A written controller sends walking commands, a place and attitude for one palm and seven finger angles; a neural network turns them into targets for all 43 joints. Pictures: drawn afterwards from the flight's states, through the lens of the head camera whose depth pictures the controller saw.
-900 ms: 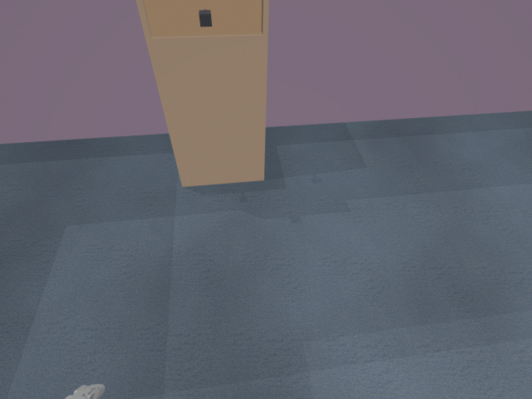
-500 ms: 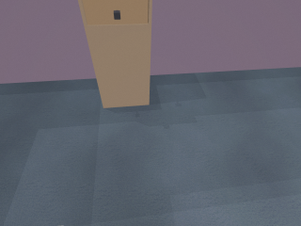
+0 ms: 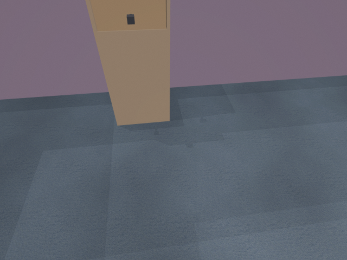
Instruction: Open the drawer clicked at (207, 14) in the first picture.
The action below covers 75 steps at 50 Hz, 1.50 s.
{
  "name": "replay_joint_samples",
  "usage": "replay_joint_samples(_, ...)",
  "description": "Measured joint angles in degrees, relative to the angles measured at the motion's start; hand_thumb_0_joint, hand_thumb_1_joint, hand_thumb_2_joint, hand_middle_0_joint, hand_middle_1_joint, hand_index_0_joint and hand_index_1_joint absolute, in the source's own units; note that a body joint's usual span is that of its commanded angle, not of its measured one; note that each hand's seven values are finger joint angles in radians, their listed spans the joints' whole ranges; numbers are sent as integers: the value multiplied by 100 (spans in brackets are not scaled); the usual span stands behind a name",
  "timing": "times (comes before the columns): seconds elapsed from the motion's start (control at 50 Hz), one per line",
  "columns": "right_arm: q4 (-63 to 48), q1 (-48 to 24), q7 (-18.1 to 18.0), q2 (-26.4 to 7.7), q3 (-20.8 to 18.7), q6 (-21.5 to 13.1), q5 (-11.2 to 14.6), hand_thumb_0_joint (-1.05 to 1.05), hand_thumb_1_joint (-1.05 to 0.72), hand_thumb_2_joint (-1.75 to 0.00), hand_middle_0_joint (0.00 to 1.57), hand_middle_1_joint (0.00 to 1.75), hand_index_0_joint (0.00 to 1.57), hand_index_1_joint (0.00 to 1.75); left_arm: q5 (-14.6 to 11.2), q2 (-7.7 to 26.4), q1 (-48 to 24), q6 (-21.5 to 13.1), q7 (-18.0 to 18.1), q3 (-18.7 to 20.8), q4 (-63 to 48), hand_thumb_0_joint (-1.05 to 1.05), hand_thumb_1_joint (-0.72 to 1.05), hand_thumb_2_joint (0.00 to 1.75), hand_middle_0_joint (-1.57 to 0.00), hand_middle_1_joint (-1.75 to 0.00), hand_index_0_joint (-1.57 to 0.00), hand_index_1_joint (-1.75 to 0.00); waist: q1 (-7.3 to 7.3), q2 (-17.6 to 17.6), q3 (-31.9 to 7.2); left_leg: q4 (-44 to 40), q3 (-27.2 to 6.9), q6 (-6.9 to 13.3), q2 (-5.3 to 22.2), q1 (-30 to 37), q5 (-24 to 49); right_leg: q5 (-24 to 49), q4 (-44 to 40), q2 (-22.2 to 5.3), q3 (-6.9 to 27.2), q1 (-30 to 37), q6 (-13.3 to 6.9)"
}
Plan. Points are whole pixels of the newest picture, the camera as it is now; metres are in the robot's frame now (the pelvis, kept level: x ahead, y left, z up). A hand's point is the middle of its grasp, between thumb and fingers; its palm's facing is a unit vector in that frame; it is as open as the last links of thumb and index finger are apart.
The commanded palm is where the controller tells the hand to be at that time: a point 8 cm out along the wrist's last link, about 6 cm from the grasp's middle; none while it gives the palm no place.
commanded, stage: look at it before walking up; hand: left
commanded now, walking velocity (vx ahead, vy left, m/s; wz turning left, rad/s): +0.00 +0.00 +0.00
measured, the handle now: (130, 17) +1.24 +0.30 +0.07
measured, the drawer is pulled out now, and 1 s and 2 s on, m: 0.00 0.00 0.00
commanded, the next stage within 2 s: walk to a spot facing it in 0.54 s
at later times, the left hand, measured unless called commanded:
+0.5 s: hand out of the picture +0.07 +0.25 -0.16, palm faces -0.04 -0.94 -0.33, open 7.4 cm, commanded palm none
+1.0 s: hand out of the picture +0.05 +0.18 -0.19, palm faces -0.01 -0.98 -0.19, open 7.4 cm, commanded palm none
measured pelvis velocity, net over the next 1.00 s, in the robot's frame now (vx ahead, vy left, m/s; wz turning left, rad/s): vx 0.07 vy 0.00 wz -0.04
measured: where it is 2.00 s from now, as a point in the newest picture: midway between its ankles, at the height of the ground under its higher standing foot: (179, 222)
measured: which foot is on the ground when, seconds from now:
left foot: down 0.00-0.98, up 1.00-1.00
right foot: down 0.00-1.00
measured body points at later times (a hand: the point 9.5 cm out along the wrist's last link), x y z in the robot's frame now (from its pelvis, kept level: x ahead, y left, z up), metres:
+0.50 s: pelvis +0.00 +0.00 +0.00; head +0.01 +0.00 +0.45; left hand +0.07 +0.29 -0.13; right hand +0.07 -0.30 -0.13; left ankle +0.01 +0.12 -0.74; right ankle +0.01 -0.12 -0.74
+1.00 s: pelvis +0.07 +0.00 -0.02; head +0.07 +0.00 +0.43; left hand +0.05 +0.23 -0.18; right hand +0.05 -0.25 -0.18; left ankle +0.01 +0.12 -0.73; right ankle +0.01 -0.12 -0.74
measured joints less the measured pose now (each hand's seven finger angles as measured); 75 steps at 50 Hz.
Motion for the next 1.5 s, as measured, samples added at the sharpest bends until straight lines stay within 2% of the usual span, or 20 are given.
replay_joint_samples(0.7, 20, -96, -14, 40, 13, -8, -5, 1, -91, -89, 20, 30, 21, 30, 4, -18, 47, -7, 30, 0, 45, 1, 91, 90, -20, -30, -20, -30, 32, -29, 20, -85, 36, -2, 17, 25, -9, 23, -117, 15, 36, 24, 13)
replay_joint_samples(0.82, -26, 263, 17, 319, 11, 52, -77, 1, -91, -89, 20, 30, 20, 30, 63, -283, 505, 94, -34, 39, 10, 1, 91, 90, -20, -30, -20, -30, 78, -25, -235, 399, 166, 31, 76, -75, -524, -515, 403, 77, 153, -142, -52)
replay_joint_samples(0.96, 0, 945, 17, 697, -61, -49, -42, 1, -91, -89, 20, 30, 20, 30, 85, -734, 1209, -32, -100, 118, 44, 1, 91, 90, -20, -30, -20, -30, 74, 54, -241, 1207, 230, -14, 221, -165, -1225, -1062, 1102, 214, 206, -225, -81)
replay_joint_samples(1.0, 64, 1078, 6, 768, -85, -34, -34, 1, -91, -89, 20, 30, 20, 30, 84, -871, 1353, -148, -63, 148, 71, 1, 91, 90, -20, -30, -20, -30, 64, 115, -203, 1901, 262, 18, 300, -437, -1446, -1205, 1131, 258, 112, -138, -104)
replay_joint_samples(1.04, 123, 1087, 7, 832, -101, 11, -41, 1, -91, -89, 20, 30, 20, 30, 92, -995, 1522, -263, 5, 170, 81, 1, 91, 90, -20, -30, -20, -30, 151, 95, -132, 2839, 341, 16, 297, -858, -1778, -1232, 979, 248, 97, 46, -117)
replay_joint_samples(1.08, 95, 980, 24, 886, -128, 29, -29, 1, -91, -89, 20, 30, 20, 30, 125, -1088, 1728, -314, 68, 181, 118, 1, 91, 90, -20, -30, -20, -30, 250, 20, -64, 3208, 420, 21, 296, -1235, -1958, -1212, 761, 202, 167, 244, -104)
replay_joint_samples(1.12, -29, 797, 53, 935, -165, 11, -7, 1, -91, -89, 20, 30, 20, 30, 143, -1147, 1923, -295, 88, 186, 229, 1, 91, 90, -20, -30, -20, -30, 290, -85, -27, 3001, 473, 20, 331, -1518, -1814, -1204, 555, 129, 265, 419, -40)
replay_joint_samples(1.18, -320, 522, 84, 995, -198, -148, 13, 1, -91, -89, 20, 30, 20, 30, 114, -1189, 2130, -201, 48, 214, 449, 1, 91, 90, -20, -30, -20, -30, 230, -238, 32, 1953, 584, 14, 368, -1529, -935, -1345, 491, -6, 400, 623, 100)
replay_joint_samples(1.2, -431, 457, 75, 982, -202, -249, 7, 1, -91, -89, 20, 30, 20, 30, 94, -1218, 2196, -174, 29, 227, 498, 1, 91, 90, -20, -30, -20, -30, 208, -233, 52, 1563, 612, 34, 390, -1401, -725, -1490, 737, -12, 456, 574, 81)
replay_joint_samples(1.22, -516, 389, 52, 976, -224, -356, -19, 1, -91, -89, 20, 30, 20, 30, 70, -1246, 2212, -127, 7, 245, 551, 1, 91, 90, -20, -30, -20, -30, 181, -219, 79, 1609, 695, 85, 423, -1386, -422, -1618, 1334, -26, 428, 353, 9)
replay_joint_samples(1.28, -602, 374, -30, 1089, -232, -473, -64, 1, -91, -89, 20, 30, 20, 30, 75, -1172, 2014, 15, -3, 316, 613, 1, 91, 90, -20, -30, -20, -30, 127, -274, 99, 1772, 1015, 242, 439, -1081, -745, -1506, 3608, -45, 243, -612, -227)
replay_joint_samples(1.32, -558, 516, -126, 1168, -275, -484, -51, 0, -93, -89, 20, 30, 20, 30, 111, -1055, 1754, 42, -17, 384, 509, 1, 91, 90, -20, -30, -20, -30, 114, -292, 43, 1398, 1161, 248, 396, -734, -763, -1075, 4384, -142, -18, -1214, -256)
replay_joint_samples(1.4, -334, 902, -174, 1133, -280, -494, -64, 0, -95, -89, 20, 30, 20, 30, 147, -870, 1183, 31, -43, 495, 68, 1, 91, 90, -20, -30, -19, -30, 150, -286, -76, 545, 1395, 267, 270, -109, -595, -320, 4533, -341, -289, -2121, -162)
replay_joint_samples(1.5, -66, 1384, -157, 1167, -247, -474, -61, 0, -94, -89, 20, 30, 20, 30, 152, -784, 498, 62, -108, 554, -382, 1, 91, 90, -19, -30, -19, -30, 79, -225, -45, -138, 1622, 221, 155, 546, -593, 302, 3795, -536, -371, -2701, -51)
